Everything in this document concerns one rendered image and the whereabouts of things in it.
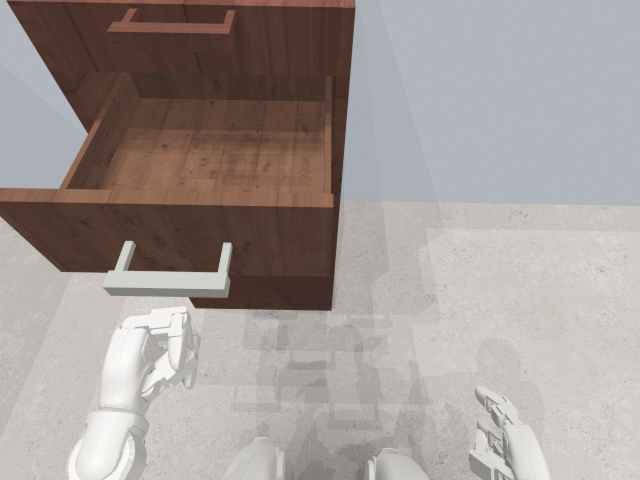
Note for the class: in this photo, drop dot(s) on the left robot forearm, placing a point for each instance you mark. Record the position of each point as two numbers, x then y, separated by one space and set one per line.
112 447

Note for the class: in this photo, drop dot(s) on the left robot hand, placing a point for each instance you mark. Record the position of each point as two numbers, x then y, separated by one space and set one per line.
126 382

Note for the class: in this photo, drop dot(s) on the robot right thigh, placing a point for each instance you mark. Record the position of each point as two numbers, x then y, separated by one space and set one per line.
393 467

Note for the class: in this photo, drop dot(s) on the handle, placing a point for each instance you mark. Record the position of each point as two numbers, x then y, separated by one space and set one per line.
188 37
121 282

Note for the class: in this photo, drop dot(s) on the right robot hand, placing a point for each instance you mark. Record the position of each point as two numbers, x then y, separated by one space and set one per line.
516 454

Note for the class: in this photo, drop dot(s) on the robot left thigh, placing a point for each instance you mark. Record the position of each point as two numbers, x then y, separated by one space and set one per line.
257 462

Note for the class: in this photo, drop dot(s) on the cabinet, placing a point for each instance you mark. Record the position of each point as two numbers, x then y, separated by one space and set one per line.
272 37

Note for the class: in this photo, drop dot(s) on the robot thigh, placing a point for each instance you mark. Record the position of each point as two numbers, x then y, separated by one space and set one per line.
257 462
393 467

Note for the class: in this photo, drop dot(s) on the drawer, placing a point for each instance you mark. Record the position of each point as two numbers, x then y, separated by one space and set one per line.
182 163

